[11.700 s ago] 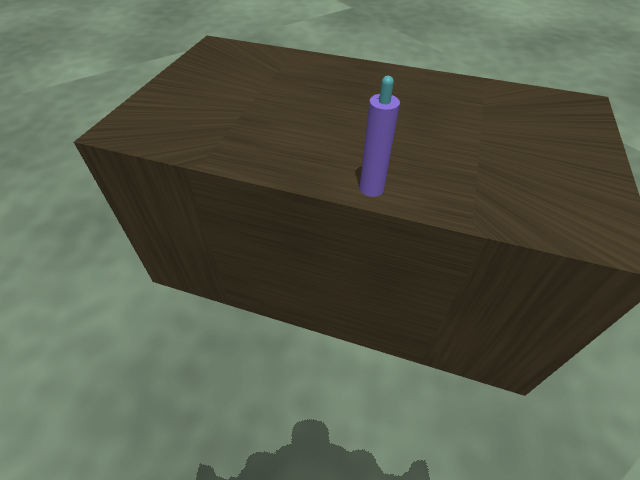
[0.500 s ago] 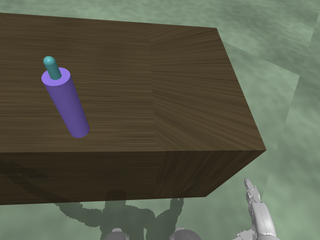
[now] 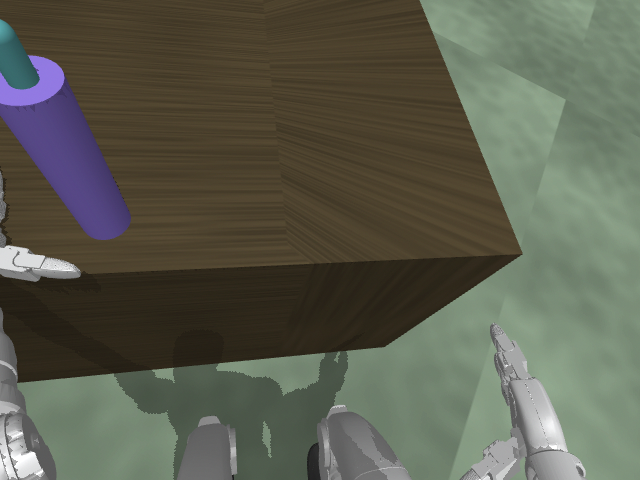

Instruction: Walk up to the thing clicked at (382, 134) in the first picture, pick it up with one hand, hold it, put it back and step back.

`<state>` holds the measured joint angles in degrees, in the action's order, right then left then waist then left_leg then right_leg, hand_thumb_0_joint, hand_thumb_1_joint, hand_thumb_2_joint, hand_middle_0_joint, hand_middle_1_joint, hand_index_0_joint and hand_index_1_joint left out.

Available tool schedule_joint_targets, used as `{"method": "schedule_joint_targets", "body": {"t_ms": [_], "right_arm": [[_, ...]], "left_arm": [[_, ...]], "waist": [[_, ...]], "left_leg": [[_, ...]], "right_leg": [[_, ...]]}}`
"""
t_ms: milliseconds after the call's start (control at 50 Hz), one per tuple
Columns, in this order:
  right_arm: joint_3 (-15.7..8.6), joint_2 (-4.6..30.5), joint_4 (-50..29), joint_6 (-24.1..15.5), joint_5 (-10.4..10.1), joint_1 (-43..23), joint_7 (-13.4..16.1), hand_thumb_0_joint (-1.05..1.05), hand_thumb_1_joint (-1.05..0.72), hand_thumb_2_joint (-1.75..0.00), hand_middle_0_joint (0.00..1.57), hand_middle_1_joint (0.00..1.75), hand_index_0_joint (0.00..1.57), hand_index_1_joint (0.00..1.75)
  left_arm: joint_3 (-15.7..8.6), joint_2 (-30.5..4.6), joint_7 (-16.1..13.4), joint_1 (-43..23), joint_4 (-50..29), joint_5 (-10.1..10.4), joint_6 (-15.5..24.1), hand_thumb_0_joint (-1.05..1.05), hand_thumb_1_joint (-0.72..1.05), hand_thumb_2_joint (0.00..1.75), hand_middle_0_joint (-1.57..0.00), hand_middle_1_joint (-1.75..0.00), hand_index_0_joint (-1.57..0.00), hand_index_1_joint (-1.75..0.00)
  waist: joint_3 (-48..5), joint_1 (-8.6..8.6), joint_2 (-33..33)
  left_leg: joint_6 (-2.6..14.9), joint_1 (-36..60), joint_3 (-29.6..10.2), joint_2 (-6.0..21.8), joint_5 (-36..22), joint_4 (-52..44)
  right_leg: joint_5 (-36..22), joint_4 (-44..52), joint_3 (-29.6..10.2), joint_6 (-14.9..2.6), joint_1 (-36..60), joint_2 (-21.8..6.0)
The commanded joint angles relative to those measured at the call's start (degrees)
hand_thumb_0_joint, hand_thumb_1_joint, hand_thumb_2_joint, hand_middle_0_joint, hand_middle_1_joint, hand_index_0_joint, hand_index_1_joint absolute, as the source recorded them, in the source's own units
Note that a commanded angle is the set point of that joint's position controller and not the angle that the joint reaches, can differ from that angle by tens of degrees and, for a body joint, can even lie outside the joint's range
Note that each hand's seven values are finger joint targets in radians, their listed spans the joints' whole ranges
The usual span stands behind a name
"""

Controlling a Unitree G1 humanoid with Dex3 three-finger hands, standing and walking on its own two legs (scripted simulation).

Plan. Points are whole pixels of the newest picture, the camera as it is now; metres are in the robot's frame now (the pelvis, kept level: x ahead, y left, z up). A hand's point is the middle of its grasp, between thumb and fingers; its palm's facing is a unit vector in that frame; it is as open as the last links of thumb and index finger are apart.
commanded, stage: close in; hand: left
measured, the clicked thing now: (66, 151) +0.45 +0.22 +0.11
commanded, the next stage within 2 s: rest palm in 0.38 s
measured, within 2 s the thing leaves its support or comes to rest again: leaves its support in 1.66 s
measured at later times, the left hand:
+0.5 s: hand (89, 205) +0.44 +0.22 +0.03, palm faces +0.15 -0.99 +0.04, open 17.3 cm
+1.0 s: hand (95, 198) +0.45 +0.22 +0.03, palm faces +0.16 -0.99 +0.02, open 13.1 cm
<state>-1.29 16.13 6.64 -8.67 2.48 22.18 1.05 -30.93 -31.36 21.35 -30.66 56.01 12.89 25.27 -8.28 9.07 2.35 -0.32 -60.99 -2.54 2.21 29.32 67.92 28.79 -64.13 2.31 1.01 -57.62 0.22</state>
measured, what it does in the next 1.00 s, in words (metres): stands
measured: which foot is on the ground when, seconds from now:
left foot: down 0.00-1.00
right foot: down 0.00-1.00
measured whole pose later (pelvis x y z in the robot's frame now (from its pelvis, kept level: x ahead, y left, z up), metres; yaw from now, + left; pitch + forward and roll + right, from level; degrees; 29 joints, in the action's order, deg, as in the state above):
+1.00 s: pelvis +0.00 +0.00 +0.00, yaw +0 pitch +21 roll -2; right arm -2.7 15.6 -2.8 -1.2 1.8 25.6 -1.7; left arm -25.4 -24.7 9.0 -34.2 56.3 7.5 26.5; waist -7.6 10.0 1.4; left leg -0.2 -59.2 -1.3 2.3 29.3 67.4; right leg 28.9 -64.7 1.0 1.0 -56.8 0.3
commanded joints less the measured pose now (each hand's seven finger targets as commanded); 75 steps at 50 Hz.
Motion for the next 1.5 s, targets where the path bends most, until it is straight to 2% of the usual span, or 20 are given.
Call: {"method": "schedule_joint_targets", "body": {"t_ms": [0,60,180,320,340,360,420,560,600,620,660,820,1000,1060,1200,1260,1280,1380,1420,1480], "right_arm": [[-7.3,10.6,-13.0,-2.2,-0.1,4.4,0.6,0.0,0.56,-0.04,0.05,0.05,0.05,0.05],[-9.0,11.8,-13.6,-1.5,-0.6,6.5,0.9,0.0,0.57,-0.04,0.05,0.05,0.05,0.05],[-6.0,8.0,-16.7,0.1,-1.1,5.2,-0.3,0.0,0.55,-0.05,0.05,0.05,0.05,0.05],[-6.0,7.2,-19.1,1.3,-0.7,3.6,-0.7,0.0,0.54,-0.05,0.05,0.05,0.05,0.05],[-7.1,7.6,-18.2,1.6,-0.6,5.2,-0.6,0.0,0.54,-0.05,0.05,0.05,0.05,0.05],[-8.2,9.0,-17.4,1.8,-0.7,6.5,-0.5,0.0,0.54,-0.05,0.05,0.05,0.05,0.05],[-7.0,7.6,-19.4,2.4,-0.8,6.0,-0.9,0.0,0.54,-0.05,0.05,0.05,0.05,0.05],[-8.1,7.8,-18.5,3.9,-1.1,8.1,-1.3,0.0,0.53,-0.06,0.05,0.05,0.05,0.05],[-7.7,7.3,-17.7,4.3,-1.2,7.1,-1.4,0.0,0.53,-0.05,0.05,0.05,0.05,0.05],[-6.3,6.1,-18.0,4.4,-1.3,7.1,-1.7,0.0,0.53,-0.05,0.05,0.05,0.05,0.05],[-7.2,7.0,-19.4,4.7,-1.3,5.7,-1.6,0.0,0.52,-0.05,0.05,0.05,0.05,0.05],[-7.1,7.5,-20.1,4.6,-0.8,4.7,-2.0,0.0,0.52,-0.05,0.05,0.05,0.05,0.05],[-7.3,8.1,-22.1,4.4,-0.8,4.4,-2.0,0.0,0.52,-0.05,0.05,0.05,0.05,0.05],[-7.1,7.3,-18.9,5.1,-0.9,5.9,-1.7,0.0,0.52,-0.05,0.05,0.05,0.05,0.05],[-8.1,7.9,-17.4,5.9,-1.0,5.5,-2.0,0.0,0.53,-0.04,0.05,0.05,0.05,0.05],[-7.1,7.2,-20.0,5.7,-1.1,5.9,-2.3,0.0,0.54,-0.05,0.05,0.05,0.05,0.05],[-7.3,7.6,-19.5,5.9,-1.0,6.4,-2.3,0.0,0.54,-0.05,0.05,0.05,0.05,0.05],[-6.6,7.1,-20.4,5.5,-0.7,4.7,-2.4,0.0,0.54,-0.05,0.05,0.05,0.05,0.05],[-7.4,7.6,-16.6,5.7,-0.7,5.5,-2.3,0.0,0.55,-0.05,0.05,0.05,0.05,0.05],[-7.4,8.2,-20.6,5.6,-0.8,3.7,-2.3,0.0,0.56,-0.05,0.05,0.05,0.05,0.05]], "left_arm": [[4.3,-8.0,-1.4,-20.2,-12.1,-0.6,2.5,0.0,-0.44,0.03,-0.03,0.0,-0.05,0.0],[1.0,-11.7,-3.8,-19.9,-13.4,-0.5,2.7,0.0,-0.46,0.02,-0.02,0.0,-0.05,0.0],[0.1,-11.0,-7.9,-18.6,-15.7,-1.9,3.2,0.0,-0.49,0.01,-0.03,0.0,-0.05,0.0],[3.6,-6.1,-9.3,-19.5,-17.0,-2.8,3.9,0.0,-0.46,0.03,-0.02,0.0,-0.03,0.0],[5.1,-3.5,-9.2,-19.0,-16.1,-2.6,3.7,0.0,-0.46,0.02,-0.02,0.0,-0.03,0.0],[2.3,-6.7,-9.8,-17.1,-15.3,-2.6,3.6,0.0,-0.46,0.03,-0.02,0.0,-0.03,0.0],[5.5,-2.6,-10.3,-17.7,-16.5,-2.8,3.6,0.0,-0.43,0.03,-0.02,0.0,-0.03,0.0],[5.5,-2.5,-12.4,-17.1,-18.4,-3.4,3.5,0.0,-0.58,0.0,-0.08,0.0,-0.07,0.0],[4.7,-3.5,-12.8,-16.6,-18.8,-3.7,3.8,0.0,-0.49,0.05,-0.24,-0.12,-0.23,-0.11],[6.8,-1.8,-12.9,-17.1,-18.4,-4.1,3.8,0.0,-0.48,0.06,-0.32,-0.17,-0.31,-0.16],[5.4,-3.8,-13.3,-19.1,-16.7,-4.5,4.1,0.0,-0.44,0.11,-0.45,-0.26,-0.46,-0.24],[4.4,-5.0,-12.5,-22.7,-11.5,-4.5,5.1,0.0,-0.34,0.21,-0.67,-0.44,-0.69,-0.41],[5.4,-4.8,-12.2,-22.7,-15.1,-4.3,5.5,0.0,-0.11,0.46,-0.94,-0.71,-0.96,-0.68],[5.7,-4.2,-12.9,-22.3,-15.4,-4.3,5.0,0.0,-0.01,0.54,-1.03,-0.8,-1.05,-0.78],[4.5,-4.5,-15.6,-20.9,-11.3,-5.8,4.9,0.0,0.23,0.72,-1.15,-0.95,-1.17,-0.92],[4.7,-4.7,-14.6,-22.0,-10.9,-5.6,5.4,0.0,0.33,0.96,-1.26,-1.14,-1.28,-1.13],[2.7,-7.4,-14.7,-22.0,-9.9,-5.8,5.4,0.0,0.34,1.01,-1.3,-1.18,-1.32,-1.17],[6.6,-3.1,-13.3,-24.1,-9.5,-5.8,4.7,0.0,0.43,1.14,-1.4,-1.29,-1.4,-1.29],[4.3,-5.9,-13.4,-23.0,-9.9,-5.4,4.6,0.0,0.45,1.18,-1.41,-1.33,-1.43,-1.33],[5.7,-5.5,-13.4,-24.2,-12.7,-6.0,4.5,0.0,0.67,1.3,-1.32,-1.36,-1.33,-1.36]], "waist": [[-26.7,1.71,-11.8],[-23.9,0.66,-9.2],[-21.5,-1.65,-8.9],[-25.9,-2.32,-12.5],[-25.2,-0.97,-11.5],[-24.8,-1.41,-10.6],[-25.9,-0.77,-9.2],[-24.6,-0.8,-8.1],[-23.4,-1.71,-8.2],[-22.4,-1.31,-8.6],[-21.0,-0.16,-6.7],[-22.1,0.13,-7.6],[-29.9,-0.42,-10.3],[-27.0,-0.65,-10.5],[-18.4,0.85,-6.2],[-23.0,1.34,-6.4],[-23.2,0.78,-5.6],[-26.3,0.76,-9.4],[-25.1,-0.68,-11.1],[-27.9,-0.16,-10.4]], "left_leg": [[-0.36,25.4,-0.9,-0.5,-18.9,-8.3],[0.27,21.6,-0.1,-1.3,-15.2,-8.6],[0.63,18.7,0.7,-1.8,-14.1,-9.3],[-0.28,23.3,0.1,-1.1,-20.2,-9.2],[-0.08,23.0,0.2,-1.0,-20.6,-8.9],[-0.19,23.2,-0.1,-0.9,-21.6,-9.1],[0.37,23.1,0.4,-1.0,-22.4,-8.5],[0.5,23.9,0.7,-1.0,-24.0,-8.9],[0.49,22.7,0.9,-1.2,-23.9,-9.1],[0.61,22.3,0.9,-1.2,-23.2,-9.3],[1.06,20.1,1.1,-1.3,-18.9,-9.3],[0.76,20.5,0.7,-1.2,-14.7,-9.8],[0.27,24.1,0.3,-1.0,-22.2,-8.7],[0.34,23.1,0.7,-1.1,-23.0,-8.8],[0.77,18.2,0.4,-0.9,-15.2,-10.3],[1.27,19.3,1.0,-1.3,-17.7,-8.9],[1.53,18.1,1.3,-1.5,-17.2,-8.6],[0.64,22.1,0.6,-1.2,-20.2,-8.7],[0.4,20.8,0.9,-1.3,-20.4,-8.6],[0.29,23.4,0.5,-0.9,-22.4,-8.6]], "right_leg": [[-14.6,6.7,0.3,-2.59,5.8,1.2],[-14.3,7.5,-0.4,-2.05,8.7,1.0],[-13.7,7.6,-0.9,-2.02,11.2,0.8],[-16.3,5.8,-0.6,-2.64,10.8,1.1],[-16.9,6.3,-0.5,-2.5,10.5,1.3],[-17.5,6.1,-0.2,-2.5,11.0,1.3],[-19.5,6.6,-0.7,-2.11,12.4,1.4],[-21.3,7.1,-0.8,-1.86,13.7,1.1],[-21.6,7.1,-1.0,-1.83,14.1,1.0],[-21.2,7.1,-1.1,-1.86,14.0,1.0],[-18.9,7.8,-1.7,-1.57,13.4,0.9],[-14.4,7.9,-1.4,-1.84,11.4,1.0],[-19.4,6.4,-0.9,-2.23,13.9,1.3],[-20.8,6.8,-1.2,-2.06,13.8,1.2],[-14.9,7.7,-0.9,-1.9,10.5,1.4],[-18.1,7.5,-1.6,-1.57,13.1,1.1],[-18.5,7.7,-2.0,-1.32,13.7,1.0],[-18.5,7.1,-1.3,-1.94,11.8,1.1],[-18.6,6.9,-1.3,-2.06,12.1,1.1],[-19.4,6.7,-1.0,-2.19,12.4,1.3]]}}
